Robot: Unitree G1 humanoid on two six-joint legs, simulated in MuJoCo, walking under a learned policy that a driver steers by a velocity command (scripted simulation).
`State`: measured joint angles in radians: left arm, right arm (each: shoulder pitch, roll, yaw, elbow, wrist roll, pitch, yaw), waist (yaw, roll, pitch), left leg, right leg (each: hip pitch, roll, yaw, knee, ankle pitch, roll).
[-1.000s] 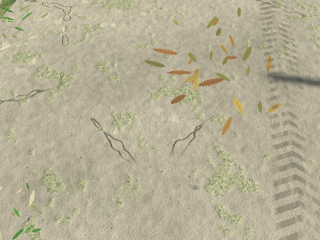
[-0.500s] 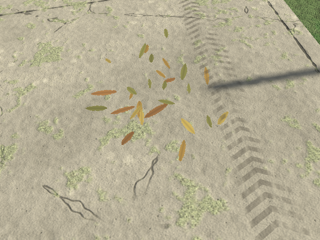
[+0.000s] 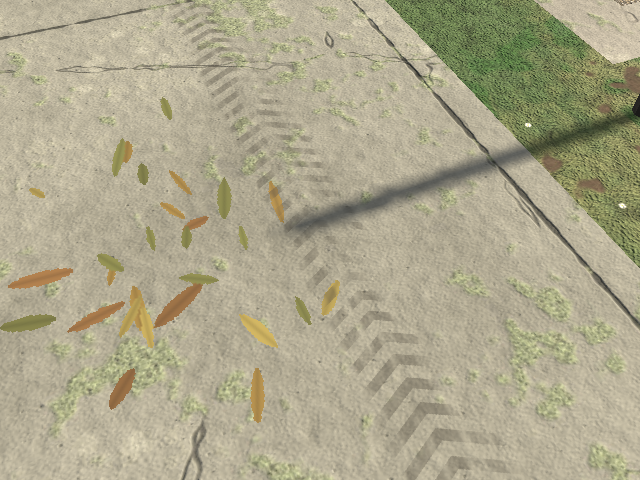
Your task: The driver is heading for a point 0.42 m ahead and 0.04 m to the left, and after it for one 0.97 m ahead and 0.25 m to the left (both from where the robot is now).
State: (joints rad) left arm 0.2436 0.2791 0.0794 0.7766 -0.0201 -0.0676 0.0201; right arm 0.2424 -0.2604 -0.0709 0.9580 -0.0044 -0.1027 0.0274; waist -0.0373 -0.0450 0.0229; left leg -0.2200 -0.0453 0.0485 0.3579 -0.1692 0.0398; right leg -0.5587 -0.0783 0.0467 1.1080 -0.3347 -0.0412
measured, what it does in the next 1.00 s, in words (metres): walks ahead, turning left: right foot, then left foot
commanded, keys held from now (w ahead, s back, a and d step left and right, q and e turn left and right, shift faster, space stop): w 0.30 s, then w+q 0.02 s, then q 0.68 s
